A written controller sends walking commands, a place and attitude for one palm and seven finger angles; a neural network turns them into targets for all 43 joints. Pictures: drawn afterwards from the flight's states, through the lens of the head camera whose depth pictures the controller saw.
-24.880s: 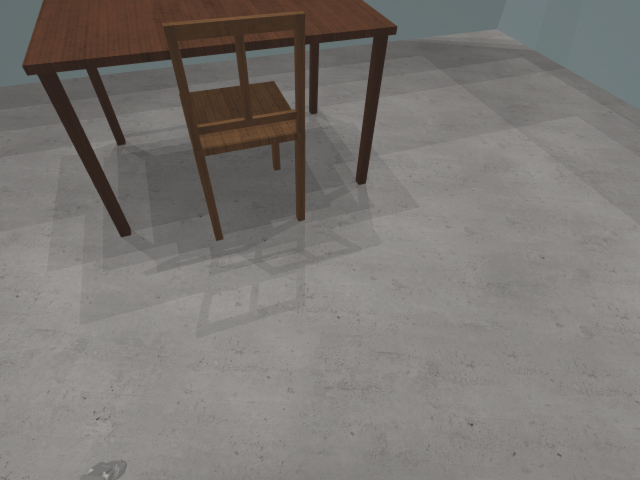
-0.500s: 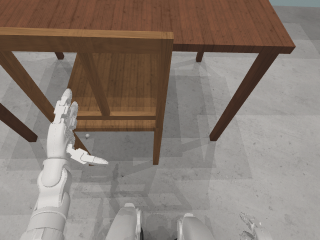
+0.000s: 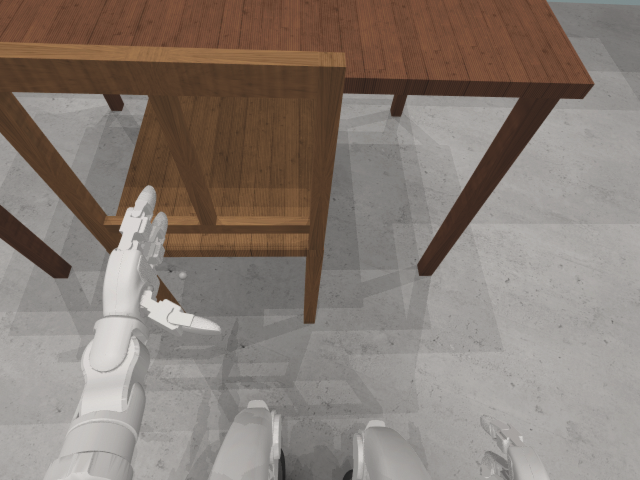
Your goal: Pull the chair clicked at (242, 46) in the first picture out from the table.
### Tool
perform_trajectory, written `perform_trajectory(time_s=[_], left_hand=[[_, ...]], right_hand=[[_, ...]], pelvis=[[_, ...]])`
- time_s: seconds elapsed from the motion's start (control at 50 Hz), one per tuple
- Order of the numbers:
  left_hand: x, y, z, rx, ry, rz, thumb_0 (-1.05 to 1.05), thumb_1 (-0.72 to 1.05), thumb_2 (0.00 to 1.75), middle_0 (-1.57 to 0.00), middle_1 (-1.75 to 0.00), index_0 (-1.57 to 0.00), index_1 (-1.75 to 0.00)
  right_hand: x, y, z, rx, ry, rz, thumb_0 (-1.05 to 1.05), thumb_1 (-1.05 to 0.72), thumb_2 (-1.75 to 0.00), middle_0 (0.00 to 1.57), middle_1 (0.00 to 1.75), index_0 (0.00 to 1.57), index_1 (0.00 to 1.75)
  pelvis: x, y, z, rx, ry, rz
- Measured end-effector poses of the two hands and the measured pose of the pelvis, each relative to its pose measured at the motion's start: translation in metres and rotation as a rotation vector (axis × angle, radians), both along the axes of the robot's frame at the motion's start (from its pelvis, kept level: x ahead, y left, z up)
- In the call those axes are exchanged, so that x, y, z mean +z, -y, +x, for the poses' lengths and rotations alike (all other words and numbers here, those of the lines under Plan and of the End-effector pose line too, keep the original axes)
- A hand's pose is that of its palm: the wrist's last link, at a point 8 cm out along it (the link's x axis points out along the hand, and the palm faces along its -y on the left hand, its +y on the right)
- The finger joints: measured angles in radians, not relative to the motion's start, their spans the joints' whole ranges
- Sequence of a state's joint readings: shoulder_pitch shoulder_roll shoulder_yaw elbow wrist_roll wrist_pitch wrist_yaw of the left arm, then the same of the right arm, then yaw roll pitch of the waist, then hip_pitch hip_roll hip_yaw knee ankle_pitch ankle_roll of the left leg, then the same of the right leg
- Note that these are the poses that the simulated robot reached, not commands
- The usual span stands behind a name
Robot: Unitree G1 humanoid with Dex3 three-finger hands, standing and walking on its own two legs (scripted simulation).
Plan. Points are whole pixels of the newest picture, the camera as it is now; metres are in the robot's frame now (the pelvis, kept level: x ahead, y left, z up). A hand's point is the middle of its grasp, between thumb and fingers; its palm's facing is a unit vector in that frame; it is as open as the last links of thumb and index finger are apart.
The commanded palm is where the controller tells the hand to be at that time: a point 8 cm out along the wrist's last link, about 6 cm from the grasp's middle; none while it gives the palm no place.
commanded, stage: aim the fingers beside a spindle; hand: left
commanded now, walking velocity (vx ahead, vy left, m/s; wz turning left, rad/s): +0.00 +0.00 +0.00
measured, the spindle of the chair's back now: (189, 168) +0.51 +0.20 +0.02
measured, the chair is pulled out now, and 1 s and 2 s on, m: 0.00 0.00 0.00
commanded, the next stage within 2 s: push the fingers through the gap in 0.90 s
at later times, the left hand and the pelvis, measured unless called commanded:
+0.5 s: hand (179, 260) +0.37 +0.18 +0.03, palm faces +0.09 -0.99 -0.05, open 16.9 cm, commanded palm +0.34 +0.23 +0.02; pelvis +0.00 +0.00 +0.00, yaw +0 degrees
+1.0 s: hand (181, 265) +0.37 +0.19 +0.01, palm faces +0.08 -1.00 -0.04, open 16.9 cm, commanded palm +0.34 +0.24 +0.02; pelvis +0.00 +0.00 +0.00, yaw +0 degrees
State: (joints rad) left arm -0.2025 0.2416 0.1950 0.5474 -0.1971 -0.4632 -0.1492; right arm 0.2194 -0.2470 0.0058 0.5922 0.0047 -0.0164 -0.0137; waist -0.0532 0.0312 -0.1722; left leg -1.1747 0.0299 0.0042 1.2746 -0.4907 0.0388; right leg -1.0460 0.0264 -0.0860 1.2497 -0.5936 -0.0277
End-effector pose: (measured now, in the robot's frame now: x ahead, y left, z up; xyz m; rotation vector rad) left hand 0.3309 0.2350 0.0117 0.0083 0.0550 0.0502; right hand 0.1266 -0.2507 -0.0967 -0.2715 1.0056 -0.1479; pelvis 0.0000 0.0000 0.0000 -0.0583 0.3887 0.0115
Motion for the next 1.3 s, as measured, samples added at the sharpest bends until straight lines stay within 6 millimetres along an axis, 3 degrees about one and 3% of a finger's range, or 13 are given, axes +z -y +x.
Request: perform_trajectory(time_s=[0.08,0.16,0.24,0.32,0.42,0.56,0.7,0.8,0.9,1.04,1.2,1.3], left_hand=[[0.012,0.004,-0.001,0.014,0.063,0.019,-0.02,-0.50,0.30,-0.06,-0.08,-0.06,-0.08],[0.020,-0.008,0.005,0.055,0.085,0.053,-0.02,-0.50,0.30,-0.06,-0.08,-0.06,-0.08],[0.011,-0.016,0.009,0.055,0.029,0.046,-0.02,-0.50,0.30,-0.06,-0.08,-0.06,-0.08],[0.001,-0.008,0.006,0.016,-0.006,0.013,-0.02,-0.50,0.30,-0.06,-0.08,-0.06,-0.08],[0.009,0.005,0.004,0.005,0.048,0.013,-0.02,-0.50,0.30,-0.06,-0.08,-0.06,-0.08],[0.016,-0.007,0.012,0.050,0.056,0.050,-0.02,-0.50,0.30,-0.06,-0.08,-0.06,-0.08],[0.007,-0.003,-0.002,0.021,0.006,0.020,-0.02,-0.50,0.30,-0.06,-0.08,-0.06,-0.08],[0.013,0.000,-0.006,0.036,0.055,0.030,-0.02,-0.50,0.30,-0.06,-0.08,-0.06,-0.08],[0.017,-0.001,0.003,0.034,0.075,0.045,-0.02,-0.50,0.30,-0.06,-0.08,-0.06,-0.08],[-0.001,-0.006,0.012,0.033,0.004,0.018,-0.02,-0.50,0.30,-0.06,-0.08,-0.06,-0.08],[0.012,-0.017,0.024,0.053,0.076,0.039,-0.02,-0.50,0.30,-0.06,-0.08,-0.06,-0.08],[0.008,-0.017,0.036,0.021,0.034,0.024,-0.02,-0.50,0.30,-0.06,-0.08,-0.06,-0.08]], right_hand=[[0.001,0.000,-0.002,-0.005,-0.002,-0.004,0.01,-0.90,-0.90,0.20,0.29,0.21,0.30],[0.000,-0.001,-0.003,-0.002,-0.007,0.003,0.01,-0.90,-0.90,0.20,0.29,0.21,0.30],[-0.002,-0.001,-0.006,-0.001,-0.017,0.010,0.01,-0.90,-0.90,0.20,0.29,0.21,0.30],[-0.002,0.000,-0.007,-0.007,-0.025,0.005,0.01,-0.90,-0.90,0.20,0.29,0.21,0.30],[0.000,0.000,-0.007,-0.011,-0.025,-0.004,0.01,-0.90,-0.90,0.20,0.29,0.21,0.30],[0.000,-0.001,-0.004,-0.008,-0.019,0.010,0.01,-0.90,-0.90,0.20,0.29,0.21,0.30],[0.002,-0.002,-0.001,-0.008,-0.015,0.017,0.01,-0.90,-0.90,0.20,0.29,0.21,0.30],[0.002,-0.002,0.003,0.004,-0.006,0.005,0.01,-0.90,-0.90,0.20,0.29,0.21,0.30],[-0.001,-0.001,0.005,0.015,0.000,0.004,0.01,-0.90,-0.90,0.20,0.29,0.21,0.30],[-0.003,0.001,0.000,0.000,-0.009,-0.002,0.01,-0.90,-0.90,0.20,0.29,0.21,0.30],[-0.006,0.003,-0.011,-0.011,-0.049,-0.016,0.01,-0.90,-0.90,0.20,0.29,0.21,0.30],[-0.007,0.003,-0.019,-0.029,-0.072,-0.017,0.01,-0.90,-0.90,0.20,0.29,0.21,0.30]], pelvis=[[0.002,0.000,0.001,-0.005,0.005,0.003],[0.002,0.001,0.000,-0.004,0.006,0.005],[0.001,0.001,0.000,-0.001,0.002,0.003],[0.001,0.000,0.000,-0.001,-0.003,0.000],[0.002,-0.001,0.002,-0.004,0.000,0.001],[0.002,0.000,0.002,-0.005,0.000,0.005],[0.004,0.000,0.004,-0.006,0.004,0.005],[0.003,0.000,0.003,-0.001,0.008,0.004],[0.001,0.001,0.000,0.004,0.007,0.003],[-0.002,0.002,-0.001,-0.003,-0.006,0.002],[-0.003,0.001,0.001,-0.002,-0.015,-0.004],[-0.003,-0.002,0.002,-0.002,-0.020,-0.007]])
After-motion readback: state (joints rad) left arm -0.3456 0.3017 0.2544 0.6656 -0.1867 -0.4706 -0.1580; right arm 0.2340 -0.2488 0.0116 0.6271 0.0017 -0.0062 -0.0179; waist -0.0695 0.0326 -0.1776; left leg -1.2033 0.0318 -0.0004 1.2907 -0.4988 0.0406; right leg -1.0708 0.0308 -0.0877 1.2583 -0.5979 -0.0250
